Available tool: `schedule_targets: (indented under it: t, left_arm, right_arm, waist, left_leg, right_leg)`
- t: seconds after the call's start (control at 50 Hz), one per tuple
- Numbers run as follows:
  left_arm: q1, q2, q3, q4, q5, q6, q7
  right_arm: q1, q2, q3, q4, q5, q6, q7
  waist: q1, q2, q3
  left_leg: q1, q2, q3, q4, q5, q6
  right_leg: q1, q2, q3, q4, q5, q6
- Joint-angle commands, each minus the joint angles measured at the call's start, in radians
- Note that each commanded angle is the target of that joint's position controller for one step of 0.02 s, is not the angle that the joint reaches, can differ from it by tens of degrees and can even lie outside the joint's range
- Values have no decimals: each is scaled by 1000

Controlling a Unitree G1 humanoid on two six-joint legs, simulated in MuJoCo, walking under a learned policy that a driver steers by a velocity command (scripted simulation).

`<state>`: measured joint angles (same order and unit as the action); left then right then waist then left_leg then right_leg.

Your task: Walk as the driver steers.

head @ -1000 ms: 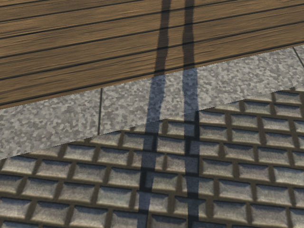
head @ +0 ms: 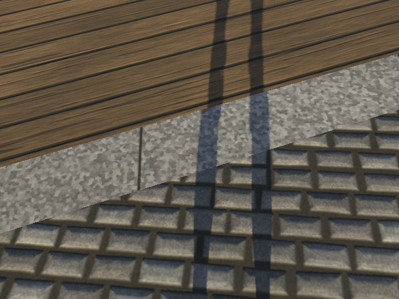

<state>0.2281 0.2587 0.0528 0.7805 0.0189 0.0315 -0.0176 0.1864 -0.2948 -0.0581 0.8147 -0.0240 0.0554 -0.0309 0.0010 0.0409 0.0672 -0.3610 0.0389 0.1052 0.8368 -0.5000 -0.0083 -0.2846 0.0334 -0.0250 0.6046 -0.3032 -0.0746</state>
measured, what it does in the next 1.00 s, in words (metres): walks ahead: left foot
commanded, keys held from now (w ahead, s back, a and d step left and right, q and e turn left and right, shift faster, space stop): e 0.14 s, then no key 0.06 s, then w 0.02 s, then w+q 0.68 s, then w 0.04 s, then w+e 0.06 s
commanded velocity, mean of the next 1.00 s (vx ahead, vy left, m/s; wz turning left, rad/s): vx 0.29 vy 0.00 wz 0.11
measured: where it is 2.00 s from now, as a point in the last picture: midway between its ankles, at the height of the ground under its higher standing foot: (189, 192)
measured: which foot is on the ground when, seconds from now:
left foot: up 0.00-0.60, down 0.62-1.00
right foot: down 0.00-0.64, up 0.66-1.00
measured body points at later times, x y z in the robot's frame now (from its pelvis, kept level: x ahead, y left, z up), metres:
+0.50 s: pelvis +0.06 +0.00 +0.02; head +0.07 +0.01 +0.47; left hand +0.12 +0.27 -0.11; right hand +0.15 -0.27 -0.10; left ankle +0.10 +0.12 -0.70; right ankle +0.00 -0.07 -0.73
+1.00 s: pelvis +0.30 +0.08 +0.01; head +0.34 +0.11 +0.46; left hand +0.45 +0.35 -0.10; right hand +0.32 -0.19 -0.11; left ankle +0.15 +0.12 -0.73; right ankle +0.50 -0.01 -0.68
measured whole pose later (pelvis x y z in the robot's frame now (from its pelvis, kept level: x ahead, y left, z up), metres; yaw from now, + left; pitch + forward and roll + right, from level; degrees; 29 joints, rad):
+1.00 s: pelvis +0.30 +0.08 +0.01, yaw +12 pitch +3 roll +0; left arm 0.05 0.27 0.01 0.75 0.04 -0.04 -0.05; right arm 0.46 -0.25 -0.04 0.89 0.00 -0.05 0.00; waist -0.06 -0.04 0.04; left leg 0.08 -0.13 -0.17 0.21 -0.31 0.12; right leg -0.68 -0.05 -0.02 0.69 -0.03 0.01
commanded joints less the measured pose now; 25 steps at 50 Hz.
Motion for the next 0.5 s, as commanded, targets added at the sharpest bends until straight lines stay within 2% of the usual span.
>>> schedule_targets:
  t: [0.02, 0.04, 0.06, 0.08, 0.12, 0.14, 0.2, 0.24, 0.26, 0.3, 0.36, 0.5]
  left_arm:
    - [64, 181, 48, -40, -9, -5, 21]
    - [2, 161, 42, -60, -13, -2, 25]
    - [-16, 143, 37, -71, -16, -3, 26]
    - [-2, 141, 35, -71, -19, -6, 23]
    - [31, 159, 42, -64, -21, -14, 19]
    - [44, 166, 45, -61, -20, -16, 20]
    - [63, 152, 39, -56, -11, -17, 26]
    - [98, 142, 34, -41, -3, -18, 27]
    - [106, 133, 29, -33, 3, -20, 27]
    - [118, 130, 22, -12, 11, -29, 27]
    - [138, 158, 27, 13, 15, -52, 28]
    - [150, 162, 32, 50, 12, -99, 32]
  right_arm:
    - [-37, -73, -11, -90, 15, -5, 0]
    - [-27, -87, -16, -81, 6, -12, 4]
    - [-1, -94, -19, -66, -9, -14, 9]
    - [13, -93, -20, -61, -11, -13, 14]
    - [10, -81, -18, -67, -2, -8, 17]
    - [1, -76, -17, -72, 0, -5, 16]
    - [-3, -76, -17, -69, 2, 2, 11]
    - [-3, -79, -16, -64, -8, -2, 19]
    - [-12, -76, -15, -61, -12, -6, 26]
    - [-36, -69, -11, -59, -15, -20, 39]
    - [-59, -66, -7, -58, -10, -42, 51]
    - [-91, -62, -2, -82, -3, -71, 72]
  waist:
    - [10, -143, -22]
    - [-9, -149, -32]
    - [-11, -159, -63]
    - [-11, -139, -96]
    - [-4, -108, -113]
    - [3, -111, -106]
    - [18, -140, -95]
    - [36, -150, -110]
    - [45, -163, -92]
    - [57, -170, -44]
    - [66, -131, -12]
    - [64, -113, 33]
  left_leg:
    - [-232, -5, -138, 241, 20, 0]
    - [-236, -4, -139, 228, 84, 2]
    - [-221, -13, -128, 251, 122, -4]
    - [-210, -20, -129, 270, 138, -11]
    - [-221, -22, -136, 261, 155, -25]
    - [-234, -21, -140, 245, 159, -31]
    - [-237, -19, -137, 172, 160, -40]
    - [-226, -13, -125, 117, 157, -38]
    - [-228, -10, -118, 85, 160, -34]
    - [-228, -6, -108, 19, 169, -23]
    - [-230, -5, -111, -40, 179, 6]
    - [-200, -8, -113, -138, 159, 67]
  right_leg:
    - [132, -288, 392, -324, 348, -188]
    - [157, -236, 353, -321, 338, -153]
    - [180, -209, 321, -307, 434, -147]
    - [203, -203, 311, -295, 497, -146]
    - [234, -201, 318, -286, 523, -145]
    - [243, -199, 329, -287, 506, -146]
    - [256, -197, 340, -299, 461, -148]
    - [261, -195, 374, -365, 131, -163]
    - [253, -198, 396, -405, -41, -167]
    - [238, -213, 418, -456, -165, -168]
    - [249, -247, 411, -479, -176, -176]
    - [246, -293, 322, -493, -171, -172]
Velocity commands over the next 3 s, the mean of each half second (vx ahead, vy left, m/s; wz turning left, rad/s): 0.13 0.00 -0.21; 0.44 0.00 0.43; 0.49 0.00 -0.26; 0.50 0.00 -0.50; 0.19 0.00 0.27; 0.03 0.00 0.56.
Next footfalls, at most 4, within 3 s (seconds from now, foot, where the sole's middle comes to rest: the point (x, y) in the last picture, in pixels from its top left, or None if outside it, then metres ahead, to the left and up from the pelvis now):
0.62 left None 0.19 0.12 -0.77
1.12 right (208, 265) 0.57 0.06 -0.77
1.62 left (155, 200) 0.84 0.26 -0.77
2.12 right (221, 158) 1.03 0.00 -0.77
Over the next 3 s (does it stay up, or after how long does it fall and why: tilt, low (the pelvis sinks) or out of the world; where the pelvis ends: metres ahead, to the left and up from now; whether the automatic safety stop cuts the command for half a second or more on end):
stays up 0.96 0.13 0.01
